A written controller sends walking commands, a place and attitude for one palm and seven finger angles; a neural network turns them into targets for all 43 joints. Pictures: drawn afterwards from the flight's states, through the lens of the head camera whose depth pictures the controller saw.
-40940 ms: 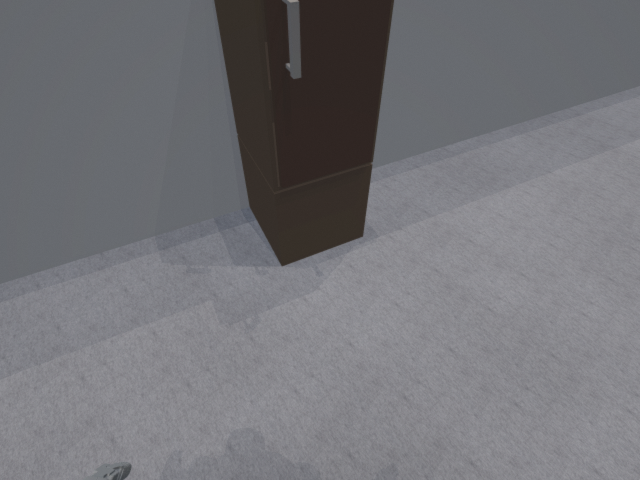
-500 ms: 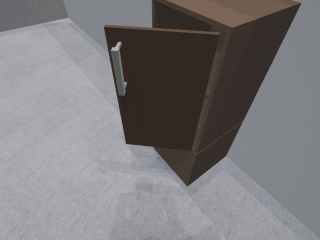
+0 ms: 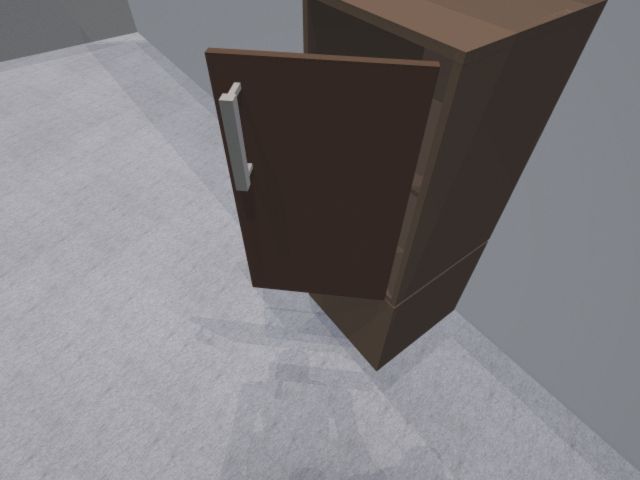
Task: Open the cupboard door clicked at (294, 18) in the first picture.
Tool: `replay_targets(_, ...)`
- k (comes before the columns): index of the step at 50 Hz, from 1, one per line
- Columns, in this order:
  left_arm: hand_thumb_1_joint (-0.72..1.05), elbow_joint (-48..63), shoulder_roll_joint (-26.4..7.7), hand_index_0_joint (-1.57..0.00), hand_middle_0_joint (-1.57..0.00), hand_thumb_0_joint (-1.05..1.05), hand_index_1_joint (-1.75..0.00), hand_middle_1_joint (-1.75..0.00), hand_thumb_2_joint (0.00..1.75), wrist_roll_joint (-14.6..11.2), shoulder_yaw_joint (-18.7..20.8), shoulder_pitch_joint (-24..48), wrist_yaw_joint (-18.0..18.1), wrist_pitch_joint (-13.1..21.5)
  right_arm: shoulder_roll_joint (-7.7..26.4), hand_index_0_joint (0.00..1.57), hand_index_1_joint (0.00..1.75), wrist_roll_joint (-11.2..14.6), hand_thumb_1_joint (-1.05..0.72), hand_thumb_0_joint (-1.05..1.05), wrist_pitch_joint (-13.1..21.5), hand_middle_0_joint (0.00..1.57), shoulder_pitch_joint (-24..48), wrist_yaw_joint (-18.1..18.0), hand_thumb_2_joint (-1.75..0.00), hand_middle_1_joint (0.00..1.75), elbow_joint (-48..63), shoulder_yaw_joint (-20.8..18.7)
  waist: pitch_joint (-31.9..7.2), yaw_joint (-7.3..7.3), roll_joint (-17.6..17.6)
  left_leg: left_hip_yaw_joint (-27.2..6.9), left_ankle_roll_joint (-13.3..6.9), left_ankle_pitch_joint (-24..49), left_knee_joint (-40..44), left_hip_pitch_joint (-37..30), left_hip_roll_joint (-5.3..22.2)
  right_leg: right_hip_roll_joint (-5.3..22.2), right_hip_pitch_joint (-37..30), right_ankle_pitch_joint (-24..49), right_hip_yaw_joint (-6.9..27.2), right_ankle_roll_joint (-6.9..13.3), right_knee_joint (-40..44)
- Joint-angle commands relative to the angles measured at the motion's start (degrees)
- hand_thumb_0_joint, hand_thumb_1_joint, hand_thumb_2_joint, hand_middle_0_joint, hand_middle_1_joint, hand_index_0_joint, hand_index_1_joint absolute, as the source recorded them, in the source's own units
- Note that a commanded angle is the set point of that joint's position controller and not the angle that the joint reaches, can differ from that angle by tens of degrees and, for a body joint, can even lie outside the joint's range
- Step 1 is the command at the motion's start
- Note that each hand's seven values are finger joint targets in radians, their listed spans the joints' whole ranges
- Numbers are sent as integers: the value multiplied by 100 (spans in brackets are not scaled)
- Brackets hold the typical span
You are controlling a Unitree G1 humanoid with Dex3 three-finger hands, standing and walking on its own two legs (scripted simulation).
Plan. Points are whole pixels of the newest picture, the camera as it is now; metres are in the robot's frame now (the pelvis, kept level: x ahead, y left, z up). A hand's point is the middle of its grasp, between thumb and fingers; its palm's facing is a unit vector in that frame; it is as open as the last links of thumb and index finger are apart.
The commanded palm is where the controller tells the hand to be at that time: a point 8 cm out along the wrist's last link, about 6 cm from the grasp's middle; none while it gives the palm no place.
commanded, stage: look again from close up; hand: left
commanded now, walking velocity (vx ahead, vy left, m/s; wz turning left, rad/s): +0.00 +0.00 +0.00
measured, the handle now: (239, 139) +0.59 +0.18 +0.12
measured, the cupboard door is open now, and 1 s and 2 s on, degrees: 46 46 46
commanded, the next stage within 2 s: come to a stop and stand still in 0.10 s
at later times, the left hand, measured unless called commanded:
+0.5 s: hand out of the picture -0.01 +0.18 -0.18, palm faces +0.05 -0.98 -0.18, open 7.4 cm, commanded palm none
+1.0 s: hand out of the picture -0.03 +0.20 -0.18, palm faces +0.04 -0.98 -0.18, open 7.4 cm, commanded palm none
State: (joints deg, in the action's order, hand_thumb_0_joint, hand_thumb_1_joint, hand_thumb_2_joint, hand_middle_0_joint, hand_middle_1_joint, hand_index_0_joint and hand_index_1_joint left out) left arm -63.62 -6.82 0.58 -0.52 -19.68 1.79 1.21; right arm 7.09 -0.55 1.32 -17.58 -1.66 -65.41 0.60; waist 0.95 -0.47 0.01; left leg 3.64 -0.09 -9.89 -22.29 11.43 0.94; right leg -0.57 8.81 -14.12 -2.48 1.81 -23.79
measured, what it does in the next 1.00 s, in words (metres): stands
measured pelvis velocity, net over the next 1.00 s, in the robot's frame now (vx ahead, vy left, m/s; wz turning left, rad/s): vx -0.02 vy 0.03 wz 0.01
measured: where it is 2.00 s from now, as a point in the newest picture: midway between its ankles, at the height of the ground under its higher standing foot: outside the picture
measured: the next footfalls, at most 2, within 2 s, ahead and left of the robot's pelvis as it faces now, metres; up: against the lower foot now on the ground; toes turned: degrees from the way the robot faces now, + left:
none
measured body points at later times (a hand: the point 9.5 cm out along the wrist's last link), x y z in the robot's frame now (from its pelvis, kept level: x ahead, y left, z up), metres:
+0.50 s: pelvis -0.01 +0.01 -0.01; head -0.02 +0.01 +0.44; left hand -0.01 +0.23 -0.17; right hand +0.01 -0.21 -0.17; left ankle +0.02 +0.12 -0.74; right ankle -0.01 -0.10 -0.74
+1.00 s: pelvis -0.02 +0.03 +0.00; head -0.02 +0.04 +0.44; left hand -0.03 +0.26 -0.17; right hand +0.01 -0.20 -0.15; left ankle +0.02 +0.12 -0.74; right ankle -0.01 -0.10 -0.74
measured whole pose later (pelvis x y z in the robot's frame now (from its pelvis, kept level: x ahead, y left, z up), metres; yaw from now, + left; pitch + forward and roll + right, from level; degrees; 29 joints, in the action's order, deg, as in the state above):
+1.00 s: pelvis -0.02 +0.03 +0.00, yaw +1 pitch -1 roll +0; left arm -61.1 -10.2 1.0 -0.3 -18.9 1.5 0.2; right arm 9.2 -0.7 1.1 -15.6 -0.6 -61.8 0.2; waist 0.6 -0.6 -1.4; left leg 3.7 -2.7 -10.3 -26.3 15.0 -0.9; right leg 1.5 11.5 -13.9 -2.6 -0.5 -26.6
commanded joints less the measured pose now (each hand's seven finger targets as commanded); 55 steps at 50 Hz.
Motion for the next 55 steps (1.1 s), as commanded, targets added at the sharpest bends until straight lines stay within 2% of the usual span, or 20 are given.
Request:
replay_targets(1, 90, 112, -479, -20, -20, 0, -30, -30, 90, 6, 66, -509, 39, 70, 485, 20, 30, -11, -90, 0, 56, 20, -346, -42, -90, 30, 125, -87, 370, 6, -41, -543, -113, 247, 392, -38, 483, 617, 437, 320, 644, 79, 604)
replay_targets(3, 90, 114, -487, -20, -20, 0, -30, -30, 90, 17, 66, -522, 43, 69, 451, 20, 30, -5, -90, 0, 47, 20, -357, -39, -90, 30, 108, -87, 454, 0, -50, -537, -114, 171, 409, 7, 491, 610, 459, 269, 642, 80, 631)
replay_targets(11, 90, 91, -470, -20, -20, 0, -30, -30, 90, 12, 73, -535, 43, 79, 452, 20, 30, -6, -90, 0, 61, 20, -341, -49, -90, 30, 99, -85, 385, -2, -51, -526, -110, 312, 363, -77, 495, 619, 415, 424, 631, 74, 605)
replay_targets(12, 90, -46, -659, -20, -20, 0, -30, -30, 90, 104, 64, -708, 250, 191, 695, 20, 30, 35, -90, 0, 88, 20, 349, 50, -90, 30, 519, -96, 687, -182, -34, -325, 57, 144, -877, 492, 485, 954, 587, 2012, 958, -101, 620)
replay_targets(13, 90, 20, -885, -20, -20, 0, -30, -30, 90, 82, 101, -606, 234, 300, 520, 20, 30, 34, -90, 0, 67, 20, 278, 73, -90, 30, 735, -59, 385, 110, -214, -318, 66, -2, -807, 349, 376, 1297, 369, 3604, 998, -16, 396)
replay_targets(14, 90, 188, -837, -20, -20, 0, -30, -30, 90, 56, 119, -505, 204, 271, 303, 20, 30, -8, -90, 0, 66, 20, -188, 32, -90, 30, 662, -86, -102, 197, -101, -326, -10, -319, -695, 200, 233, 1282, -10, 3518, 913, 82, 108)
replay_targets(15, 90, 203, -784, -20, -20, 0, -30, -30, 90, 27, 98, -397, 191, 249, 384, 20, 30, -10, -90, 0, 81, 20, -336, 20, -90, 30, 605, -106, -400, 227, -301, -387, -40, -16, -613, 132, 295, 1097, -80, 2952, 720, 168, -33)
replay_targets(16, 90, 240, -711, -20, -20, 0, -30, -30, 90, 11, 87, -367, 177, 232, 476, 20, 30, -8, -90, 0, 75, 20, -338, 14, -90, 30, 579, -112, -559, 194, -433, -433, -64, 224, -568, 51, 339, 957, -112, 2351, 677, 165, -43)
replay_targets(17, 90, 298, -666, -20, -20, 0, -30, -30, 90, 4, 91, -279, 164, 196, 533, 20, 30, -8, -90, 0, 62, 20, -300, 8, -90, 30, 606, -134, -465, 199, -372, -469, -88, 302, -502, 12, 383, 855, 53, 1625, 640, 160, -12)
replay_targets(18, 90, 330, -631, -20, -20, 0, -30, -30, 90, 24, 85, -214, 155, 153, 537, 20, 30, -25, -90, 0, 65, 20, -233, 8, -90, 30, 637, -136, -134, 153, -112, -498, -113, 410, -452, 100, 420, 767, 289, 1212, 577, 153, 10)
replay_targets(19, 90, 341, -641, -20, -20, 0, -30, -30, 90, 22, 83, -201, 138, 119, 562, 20, 30, -32, -90, 0, 49, 20, -190, 10, -90, 30, 650, -125, 77, 126, -29, -553, -126, 307, -389, 229, 423, 712, 441, 676, 588, 139, 41)
replay_targets(20, 90, 361, -625, -20, -20, 0, -30, -30, 90, 27, 86, -210, 124, 91, 572, 20, 30, -39, -90, 0, 29, 20, -148, 12, -90, 30, 681, -133, 299, 106, 5, -593, -141, 89, -293, 354, 418, 666, 610, 182, 621, 138, 109)
replay_targets(22, 90, 398, -653, -20, -20, 0, -30, -30, 90, 36, 84, -187, 102, 55, 632, 20, 30, -40, -90, 0, 15, 20, -122, 24, -90, 30, 722, -142, 546, 96, -50, -648, -158, -272, -137, 524, 417, 606, 795, -352, 633, 132, 170)
replay_targets(26, 90, 479, -703, -20, -20, 0, -30, -30, 90, 49, 95, -198, 69, 7, 720, 20, 30, -50, -90, 0, 1, 20, -91, 36, -90, 30, 768, -154, 633, 63, -104, -775, -196, -816, 92, 713, 420, 554, 825, -636, 620, 106, 172)
replay_targets(33, 90, 604, -802, -20, -20, 0, -30, -30, 90, 46, 118, -188, 47, 12, 824, 20, 30, -37, -90, 0, 70, 20, -37, 30, -90, 30, 768, -166, 278, 13, -35, -844, -247, -435, 176, 606, 494, 566, 461, -46, 540, 80, 119)
replay_targets(35, 90, 601, -839, -20, -20, 0, -30, -30, 90, 39, 122, -194, 39, 8, 882, 20, 30, -33, -90, 0, 89, 20, 3, 34, -90, 30, 756, -166, 153, -3, 83, -852, -243, -421, 208, 564, 512, 586, 395, 8, 531, 63, 95)
replay_targets(42, 90, 540, -832, -20, -20, 0, -30, -30, 90, 53, 115, -202, 17, -22, 974, 20, 30, -35, -90, 0, 61, 20, 69, 39, -90, 30, 684, -199, 318, 4, 175, -984, -242, -1089, 518, 679, 564, 552, 450, -118, 491, 38, 141)
replay_targets(47, 90, 466, -854, -20, -20, 0, -30, -30, 90, 58, 107, -256, 10, -8, 1000, 20, 30, -21, -90, 0, 64, 20, 90, 46, -90, 30, 628, -205, 243, -3, 126, -980, -246, -1134, 569, 635, 567, 588, 397, -70, 475, 22, 186)
replay_targets(49, 90, 446, -857, -20, -20, 0, -30, -30, 90, 60, 103, -269, 13, 10, 980, 20, 30, -14, -90, 0, 66, 20, 82, 44, -90, 30, 624, -211, 228, 11, -44, -914, -245, -903, 479, 558, 539, 618, 422, 1, 521, 36, 242)
replay_targets(55, 90, 377, -862, -20, -20, 0, -30, -30, 90, 51, 91, -270, 13, 28, 965, 20, 30, -8, -90, 0, 70, 20, 69, 47, -90, 30, 532, -189, 196, 32, -72, -861, -225, -687, 454, 434, 518, 651, 460, 12, 557, 35, 303)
